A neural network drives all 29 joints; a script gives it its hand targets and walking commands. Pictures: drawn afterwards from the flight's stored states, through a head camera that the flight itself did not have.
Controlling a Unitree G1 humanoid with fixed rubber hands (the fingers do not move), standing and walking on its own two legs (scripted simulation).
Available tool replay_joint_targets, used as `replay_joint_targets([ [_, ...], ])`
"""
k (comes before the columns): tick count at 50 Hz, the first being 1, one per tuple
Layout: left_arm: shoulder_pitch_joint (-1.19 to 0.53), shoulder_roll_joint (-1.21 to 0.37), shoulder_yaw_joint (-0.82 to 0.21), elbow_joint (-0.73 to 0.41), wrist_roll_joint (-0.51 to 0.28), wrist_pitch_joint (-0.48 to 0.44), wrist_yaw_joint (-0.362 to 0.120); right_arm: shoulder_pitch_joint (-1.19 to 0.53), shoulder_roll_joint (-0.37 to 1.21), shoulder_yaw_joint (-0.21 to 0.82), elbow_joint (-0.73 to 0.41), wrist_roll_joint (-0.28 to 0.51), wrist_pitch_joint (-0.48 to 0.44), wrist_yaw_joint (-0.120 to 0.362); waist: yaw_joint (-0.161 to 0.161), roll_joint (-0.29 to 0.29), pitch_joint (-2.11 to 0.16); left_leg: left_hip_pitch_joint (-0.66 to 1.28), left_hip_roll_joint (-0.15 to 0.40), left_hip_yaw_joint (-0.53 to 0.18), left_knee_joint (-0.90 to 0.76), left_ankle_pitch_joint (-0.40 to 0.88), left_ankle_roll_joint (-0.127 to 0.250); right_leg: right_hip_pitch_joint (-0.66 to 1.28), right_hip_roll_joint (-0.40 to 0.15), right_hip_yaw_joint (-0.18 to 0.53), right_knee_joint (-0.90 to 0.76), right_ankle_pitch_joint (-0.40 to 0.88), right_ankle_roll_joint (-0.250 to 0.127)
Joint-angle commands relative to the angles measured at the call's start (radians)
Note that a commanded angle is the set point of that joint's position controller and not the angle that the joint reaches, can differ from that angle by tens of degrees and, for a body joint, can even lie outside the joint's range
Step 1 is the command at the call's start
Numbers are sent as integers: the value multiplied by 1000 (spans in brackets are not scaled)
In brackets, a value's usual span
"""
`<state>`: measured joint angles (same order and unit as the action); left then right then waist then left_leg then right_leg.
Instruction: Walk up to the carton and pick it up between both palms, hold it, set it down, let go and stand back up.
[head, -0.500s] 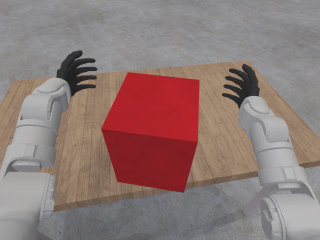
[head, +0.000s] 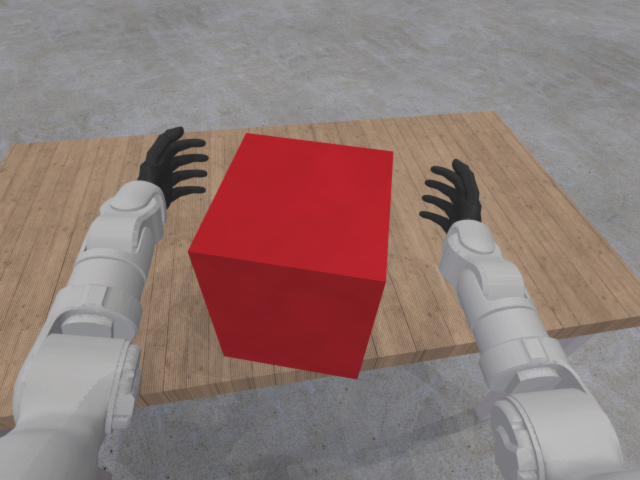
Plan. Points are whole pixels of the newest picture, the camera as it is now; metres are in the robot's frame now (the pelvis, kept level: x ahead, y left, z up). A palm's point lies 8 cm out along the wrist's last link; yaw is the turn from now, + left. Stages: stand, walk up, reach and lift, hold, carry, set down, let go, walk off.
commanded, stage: reach and lift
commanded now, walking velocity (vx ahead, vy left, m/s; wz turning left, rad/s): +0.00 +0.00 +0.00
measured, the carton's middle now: (303, 260) +0.39 -0.01 +0.03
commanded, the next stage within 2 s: none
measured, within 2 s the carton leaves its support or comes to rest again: neither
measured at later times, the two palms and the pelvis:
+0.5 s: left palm (179, 222) +0.45 +0.15 +0.08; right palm (439, 242) +0.36 -0.20 +0.08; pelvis +0.00 +0.01 -0.01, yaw +0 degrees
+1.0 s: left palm (191, 220) +0.44 +0.13 +0.08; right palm (415, 242) +0.37 -0.16 +0.07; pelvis +0.00 +0.01 -0.01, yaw -1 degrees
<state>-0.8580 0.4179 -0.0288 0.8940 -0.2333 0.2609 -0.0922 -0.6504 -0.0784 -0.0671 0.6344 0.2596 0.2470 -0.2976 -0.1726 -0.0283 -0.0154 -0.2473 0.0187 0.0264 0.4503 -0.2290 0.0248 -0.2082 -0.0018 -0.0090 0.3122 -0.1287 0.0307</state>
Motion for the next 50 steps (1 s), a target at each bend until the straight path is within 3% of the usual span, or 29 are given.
replay_joint_targets([
  [1, -535, 129, 25, -125, 2, -103, 13, -445, -80, -15, -149, -23, -94, 0, -1, 129, -507, 177, -24, 2, -30, 274, -54, 126, 39, -38, 24, 289, -27],
  [3, -544, 110, 12, -64, -5, -143, 15, -448, -64, -18, -117, -38, -132, -4, 0, 124, -516, 149, -19, 7, -19, 230, -55, 91, 37, -46, 36, 247, -29],
  [5, -537, 109, 20, -37, 12, -175, 23, -431, -59, -43, -32, -59, -164, -10, -9, 154, -549, 181, -21, -3, 8, 266, -59, 32, 43, -48, 48, 244, -31],
  [6, -537, 99, 15, -100, 13, -184, 30, -435, -73, -51, -79, -63, -189, -12, -11, 168, -591, 201, -16, 0, 18, 307, -77, 37, 48, -59, 53, 271, -27],
  [7, -525, 99, 19, -43, 18, -192, 30, -402, -66, -67, 10, -70, -198, -10, -22, 188, -574, 218, -13, -7, 31, 322, -79, -2, 49, -57, 46, 268, -34],
  [8, -526, 85, 18, -75, 8, -205, 32, -428, -64, -51, -40, -65, -217, -12, -11, 165, -617, 217, -13, -2, 45, 345, -77, 7, 49, -58, 51, 285, -28],
  [9, -520, 66, 6, -10, 15, -211, 29, -425, -62, -63, 30, -63, -224, -8, -27, 183, -579, 215, -13, -10, 41, 328, -79, -30, 52, -68, 44, 245, -33],
  [13, -512, 52, 15, -66, 29, -237, 41, -433, -70, -36, 7, -43, -270, -7, -7, 203, -626, 225, -14, -4, 73, 408, -98, -31, 62, -67, 64, 274, -33],
  [14, -525, 57, 22, 2, 34, -238, 42, -443, -74, -39, 45, -43, -272, -4, -5, 182, -595, 179, -14, -7, 71, 356, -90, -40, 59, -60, 72, 239, -27],
  [16, -497, 32, 16, 25, 50, -240, 43, -416, -91, -56, 108, -60, -285, -2, -14, 198, -570, 206, -6, -23, 71, 361, -102, -63, 67, -69, 64, 211, -39],
  [18, -507, 31, 12, 12, 49, -256, 51, -442, -75, -39, 85, -36, -295, 0, -4, 195, -587, 172, -14, -13, 76, 352, -95, -52, 62, -65, 83, 220, -37],
  [19, -520, 31, 18, 4, 49, -266, 54, -439, -72, -47, 93, -54, -304, 0, -13, 195, -596, 182, -8, -21, 84, 371, -99, -80, 66, -69, 81, 231, -36],
  [20, -511, 24, 20, -22, 49, -272, 56, -440, -67, -44, 92, -42, -317, 3, -1, 217, -621, 209, -4, -23, 92, 405, -104, -88, 66, -69, 85, 233, -40],
  [21, -495, 9, 20, -13, 40, -271, 61, -467, -66, -22, 53, -32, -322, 7, 15, 195, -648, 200, -7, -18, 93, 412, -101, -76, 69, -67, 91, 237, -39],
  [22, -537, 8, 7, 8, 35, -277, 60, -475, -69, -30, 91, -33, -317, 6, -3, 201, -630, 174, -8, -22, 91, 383, -101, -93, 65, -65, 89, 224, -38],
  [24, -519, 30, 33, 61, 46, -275, 56, -469, -70, -25, 107, -30, -305, 6, 14, 181, -599, 143, -15, -15, 79, 347, -87, -74, 58, -63, 88, 204, -38],
  [25, -527, 4, 13, 46, 46, -285, 61, -464, -68, -41, 110, -45, -309, 7, -2, 175, -626, 157, -5, -23, 79, 343, -92, -101, 63, -67, 97, 203, -40],
  [27, -473, -20, 21, 11, 56, -278, 60, -427, -68, -47, 121, -54, -331, 0, -11, 202, -636, 219, -1, -24, 89, 426, -107, -99, 71, -78, 82, 238, -42],
  [30, -510, -36, 32, -14, 78, -275, 58, -464, -40, -54, 126, -62, -331, 5, -2, 214, -609, 214, 3, -25, 92, 444, -117, -117, 67, -83, 77, 201, -44],
  [33, -505, -58, 51, -7, 97, -268, 56, -480, -19, -39, 101, -60, -341, 4, 19, 184, -595, 195, 1, -12, 92, 456, -110, -85, 66, -73, 82, 241, -40],
  [36, -476, -102, 73, -25, 139, -257, 63, -451, -1, -65, 112, -91, -350, -1, 12, 176, -622, 215, 1, -14, 82, 437, -112, -85, 70, -73, 68, 232, -36],
  [39, -461, -124, 114, -67, 185, -235, 61, -419, 27, -71, 119, -126, -365, -15, 30, 174, -593, 229, 1, -3, 78, 475, -115, -36, 70, -75, 57, 285, -24],
  [40, -469, -143, 104, -52, 182, -232, 58, -439, 48, -82, 110, -130, -365, -18, 12, 159, -578, 207, -1, -8, 69, 450, -110, -34, 70, -69, 52, 269, -20],
  [43, -450, -170, 128, -85, 223, -224, 57, -399, 85, -107, 104, -181, -379, -31, 9, 158, -552, 202, 2, 7, 50, 422, -106, 1, 65, -67, 44, 290, -14],
  [45, -476, -190, 147, -86, 227, -239, 58, -415, 125, -97, 103, -200, -377, -25, 26, 120, -544, 184, 3, 14, 39, 403, -91, 18, 60, -65, 43, 280, -12],
  [47, -465, -228, 124, -90, 237, -235, 61, -417, 133, -116, 104, -223, -380, -25, 9, 140, -533, 197, 6, 9, 28, 375, -98, 14, 58, -71, 36, 257, -17],
  [49, -469, -242, 126, -98, 253, -233, 60, -418, 147, -112, 93, -229, -390, -25, 18, 171, -552, 211, 1, 13, 31, 401, -107, 26, 54, -73, 29, 264, -21],
  [50, -468, -256, 137, -84, 253, -233, 54, -431, 165, -111, 102, -245, -394, -14, 24, 142, -525, 209, 5, 11, 30, 400, -103, 31, 58, -69, 33, 249, -20],
])
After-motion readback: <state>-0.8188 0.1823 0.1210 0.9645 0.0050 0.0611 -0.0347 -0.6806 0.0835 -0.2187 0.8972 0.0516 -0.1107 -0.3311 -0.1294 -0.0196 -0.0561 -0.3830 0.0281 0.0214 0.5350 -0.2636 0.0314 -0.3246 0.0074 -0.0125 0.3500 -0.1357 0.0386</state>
